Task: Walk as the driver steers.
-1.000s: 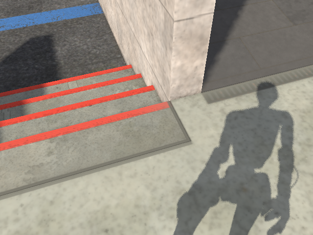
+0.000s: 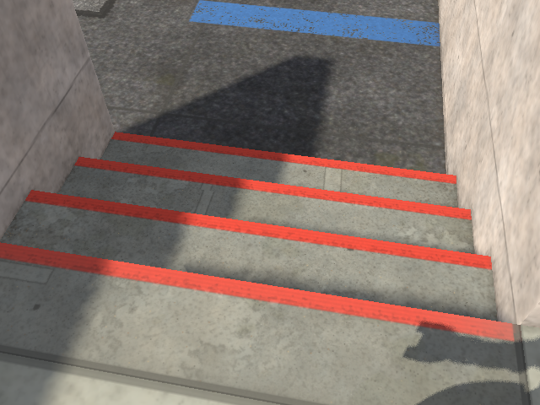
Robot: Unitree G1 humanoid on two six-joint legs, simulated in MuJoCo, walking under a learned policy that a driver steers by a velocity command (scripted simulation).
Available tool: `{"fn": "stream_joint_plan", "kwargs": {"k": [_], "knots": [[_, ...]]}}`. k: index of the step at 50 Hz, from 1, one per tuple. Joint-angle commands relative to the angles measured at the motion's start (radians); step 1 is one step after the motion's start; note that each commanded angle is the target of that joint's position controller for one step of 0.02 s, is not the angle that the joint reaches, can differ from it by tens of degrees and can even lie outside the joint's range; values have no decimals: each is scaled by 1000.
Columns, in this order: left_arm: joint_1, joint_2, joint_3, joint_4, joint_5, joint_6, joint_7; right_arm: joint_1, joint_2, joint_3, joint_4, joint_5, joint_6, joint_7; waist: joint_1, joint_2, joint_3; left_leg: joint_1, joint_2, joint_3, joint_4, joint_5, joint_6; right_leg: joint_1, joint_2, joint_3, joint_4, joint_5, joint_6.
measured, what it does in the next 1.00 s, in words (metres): walks ahead: left foot, then right foot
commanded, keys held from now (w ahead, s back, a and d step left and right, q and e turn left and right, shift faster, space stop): w+q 0.14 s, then w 0.34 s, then w+e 0.52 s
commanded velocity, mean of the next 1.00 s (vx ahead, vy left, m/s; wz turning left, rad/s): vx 0.50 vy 0.00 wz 0.03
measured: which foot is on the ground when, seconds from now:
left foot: up 0.00-0.36, down 0.38-0.92, up 0.94-1.00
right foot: down 0.00-0.40, up 0.42-0.92, down 0.94-1.00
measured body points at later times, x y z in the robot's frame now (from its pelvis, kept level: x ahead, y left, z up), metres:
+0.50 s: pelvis +0.26 +0.08 +0.00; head +0.30 +0.10 +0.45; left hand +0.26 +0.37 -0.14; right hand +0.47 -0.14 -0.10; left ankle +0.31 +0.18 -0.73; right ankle +0.16 -0.09 -0.63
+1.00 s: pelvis +0.53 +0.07 -0.02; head +0.57 +0.07 +0.43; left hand +0.70 +0.33 -0.12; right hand +0.58 -0.20 -0.15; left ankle +0.35 +0.20 -0.65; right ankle +0.61 +0.00 -0.73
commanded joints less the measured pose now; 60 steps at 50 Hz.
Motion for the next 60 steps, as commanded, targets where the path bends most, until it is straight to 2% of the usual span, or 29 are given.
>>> {"fn": "stream_joint_plan", "kwargs": {"k": [1,3,5,10,15,17,19,20,21,22,23,24,25,26,28,31,37,42,44,46,47,48,49,50,51,52,53,55,60], "knots": [[52,78,21,-18,10,-4,-1,-1,-72,-26,-94,-2,0,3,19,-100,-43,-244,153,-24,34,90,-2,213,-295,305,-291,-48,-157],[61,94,31,4,2,-14,-7,-10,-36,-18,-113,-1,15,4,11,-102,-20,-250,167,-1,-3,111,-7,168,-286,207,-332,33,-177],[74,122,42,20,2,-18,-8,-54,-39,-18,-145,-9,20,2,12,-79,-5,-306,177,-8,-73,175,-17,185,-298,147,-348,115,-194],[124,158,48,48,-5,0,-4,-191,-18,-1,-191,-15,-3,28,59,-60,8,-282,155,44,-385,407,-12,241,-262,-2,-331,199,-168],[206,206,54,90,-35,32,-9,-334,-32,6,-258,-11,-8,53,99,-77,57,-262,115,118,-573,303,17,360,-316,-4,-287,180,-153],[204,223,56,100,-42,48,-6,-306,-61,-6,-266,-15,-9,56,60,-106,30,-181,78,151,-626,217,47,411,-334,-11,-206,356,-134],[198,200,42,105,-38,60,0,-44,-143,-55,-187,-19,-7,47,-81,-92,-131,220,-4,204,-698,285,94,326,-261,-97,122,599,-79],[200,146,17,76,-7,55,3,137,-239,-86,-157,-21,1,27,-146,38,-267,530,188,-54,-681,336,162,86,-206,-128,467,294,-25],[306,31,-16,55,-5,29,-10,128,-316,-87,-157,-26,0,27,-40,261,-376,749,416,-566,-835,177,325,-263,-26,-21,781,-435,23],[232,143,10,66,-41,8,-16,137,-213,-62,-163,-24,-10,36,-95,124,-374,722,423,-608,-903,149,307,-354,-60,127,885,-444,9],[164,162,19,36,-62,3,-19,84,-173,-48,-158,-28,-16,41,-78,106,-235,619,389,-443,-898,240,268,-420,-101,108,890,-370,-3],[131,148,16,31,-47,3,-11,11,-142,-39,-166,-24,-18,45,-45,41,-169,491,339,-317,-902,336,236,-390,-144,103,830,-281,-4],[128,139,20,35,-31,10,-8,-47,-108,-31,-170,-29,-21,47,-12,32,-125,385,302,-223,-926,395,216,-346,-173,109,771,-217,0],[160,130,23,47,-33,26,-11,-78,-79,-23,-173,-36,-27,47,20,41,-112,319,276,-163,-962,406,203,-286,-194,120,743,-168,2],[199,95,21,61,-38,56,-11,-79,-79,-27,-151,-39,-49,44,45,34,-93,258,273,-100,-1022,433,212,-250,-193,124,710,-112,14],[133,78,23,37,-34,77,-2,-41,-95,-38,-107,-52,-65,28,30,15,-21,247,272,4,-1065,462,195,-337,-169,173,603,8,29],[-31,44,15,-34,-15,61,-27,-22,-114,-42,-57,-42,-66,0,-17,18,43,263,244,185,-1069,482,121,-323,-109,117,259,310,3],[-80,34,12,-98,-15,71,-56,29,-128,-52,-17,-32,-37,-7,-32,34,51,389,300,234,-943,678,116,-326,-87,34,244,110,-31],[-35,54,23,-117,-16,75,-65,-6,-159,-62,-27,-20,-19,-18,7,56,18,421,310,256,-830,945,93,-241,-46,-25,230,-20,-65],[205,130,64,-75,-21,78,-61,-58,-187,-64,-38,-16,-6,-31,137,64,-109,364,265,293,-527,1125,52,84,38,-60,162,-20,-116],[342,234,101,-56,-20,80,-41,-43,-178,-58,-53,-24,-13,-38,194,-61,-189,167,197,308,-197,835,2,342,-71,160,68,55,-178],[293,311,103,-76,-33,73,-32,110,-20,-15,-76,-73,-38,-13,37,-313,-279,-233,-6,190,169,-195,-55,648,-282,635,37,82,-354],[347,239,83,-93,-31,61,-40,55,-85,-20,-95,-29,-74,7,106,-268,-415,-377,-30,-16,272,-210,-36,727,-352,914,-141,-112,-430],[306,172,69,-96,-25,58,-40,-66,-158,-41,-123,9,-87,10,124,-169,-244,-442,23,-26,232,-110,-13,615,-319,754,-160,-69,-368],[233,145,60,-114,-27,62,-37,-119,-152,-37,-145,-1,-88,3,89,-72,-147,-419,63,-12,162,-29,-9,459,-284,626,-156,8,-334],[180,117,49,-132,-21,65,-36,-124,-150,-42,-139,-30,-79,-7,53,-37,-106,-353,95,-7,94,18,-16,329,-249,541,-157,109,-311],[156,103,44,-148,-9,64,-33,-98,-147,-46,-143,-42,-64,-11,20,-43,-110,-279,117,-16,43,52,-25,250,-221,495,-164,177,-303],[146,99,41,-153,-11,55,-25,-86,-128,-46,-149,-41,-39,-18,-10,-44,-89,-235,131,-6,-61,74,-41,174,-183,443,-188,221,-292],[234,124,48,-112,-23,84,13,-116,-50,-13,-136,-65,-18,3,19,-60,-113,-243,123,44,-296,343,-69,150,-123,299,-102,461,-249]]}}
Velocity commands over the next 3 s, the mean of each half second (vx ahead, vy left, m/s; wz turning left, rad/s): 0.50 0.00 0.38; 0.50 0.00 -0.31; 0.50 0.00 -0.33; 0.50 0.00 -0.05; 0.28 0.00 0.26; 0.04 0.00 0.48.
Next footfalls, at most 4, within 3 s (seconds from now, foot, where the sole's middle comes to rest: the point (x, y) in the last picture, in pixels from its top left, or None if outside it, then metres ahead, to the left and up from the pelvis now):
0.38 left None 0.35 0.19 -0.77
0.94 right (277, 330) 0.65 0.00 -0.77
1.56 left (214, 249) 1.01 0.19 -0.92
2.16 right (296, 212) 1.27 -0.09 -1.06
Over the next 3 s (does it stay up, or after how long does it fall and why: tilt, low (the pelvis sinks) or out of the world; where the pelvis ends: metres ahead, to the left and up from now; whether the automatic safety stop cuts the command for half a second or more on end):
stays up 1.27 0.07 -0.30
